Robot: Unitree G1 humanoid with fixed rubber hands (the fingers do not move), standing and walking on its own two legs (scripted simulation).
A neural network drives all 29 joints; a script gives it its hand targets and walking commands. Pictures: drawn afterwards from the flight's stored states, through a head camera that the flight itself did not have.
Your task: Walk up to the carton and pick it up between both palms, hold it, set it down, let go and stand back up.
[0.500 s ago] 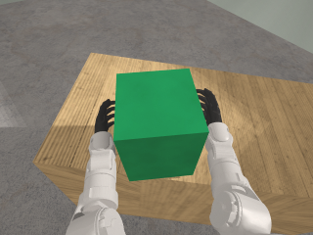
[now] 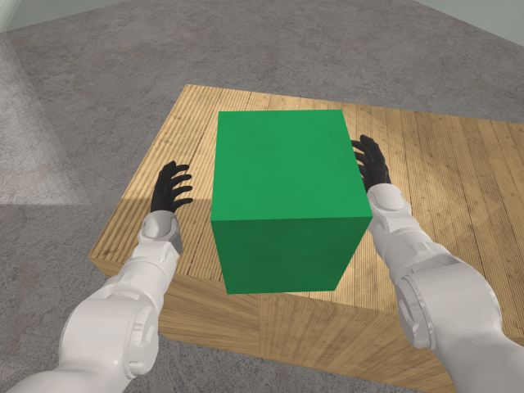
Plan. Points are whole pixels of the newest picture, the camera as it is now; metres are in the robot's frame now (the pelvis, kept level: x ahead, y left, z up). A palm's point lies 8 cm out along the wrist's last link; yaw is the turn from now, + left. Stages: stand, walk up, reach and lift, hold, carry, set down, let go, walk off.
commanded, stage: set down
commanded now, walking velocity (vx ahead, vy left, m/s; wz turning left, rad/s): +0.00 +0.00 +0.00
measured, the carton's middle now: (280, 207) +0.42 +0.05 +0.02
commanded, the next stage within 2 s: none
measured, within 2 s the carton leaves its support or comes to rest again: neither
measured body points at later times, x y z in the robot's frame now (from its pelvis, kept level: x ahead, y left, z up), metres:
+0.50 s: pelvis -0.02 -0.01 +0.00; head +0.03 -0.02 +0.45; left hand +0.40 +0.25 +0.11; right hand +0.48 -0.12 +0.13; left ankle +0.00 +0.13 -0.73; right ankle +0.00 -0.11 -0.73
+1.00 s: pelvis -0.01 -0.02 +0.01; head +0.02 -0.01 +0.46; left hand +0.40 +0.26 +0.18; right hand +0.49 -0.12 +0.20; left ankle +0.00 +0.13 -0.73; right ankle +0.00 -0.11 -0.73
